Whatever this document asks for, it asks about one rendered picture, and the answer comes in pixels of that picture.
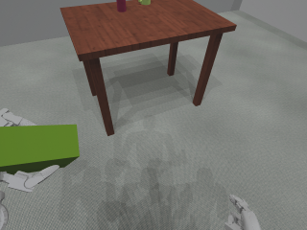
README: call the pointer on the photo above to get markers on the sponge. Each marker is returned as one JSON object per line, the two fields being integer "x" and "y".
{"x": 31, "y": 149}

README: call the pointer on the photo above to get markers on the right robot hand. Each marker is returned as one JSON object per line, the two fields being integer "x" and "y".
{"x": 247, "y": 220}

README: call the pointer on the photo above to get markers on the left robot hand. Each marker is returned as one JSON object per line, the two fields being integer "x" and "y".
{"x": 21, "y": 181}

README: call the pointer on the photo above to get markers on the table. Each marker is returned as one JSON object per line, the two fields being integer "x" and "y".
{"x": 100, "y": 30}

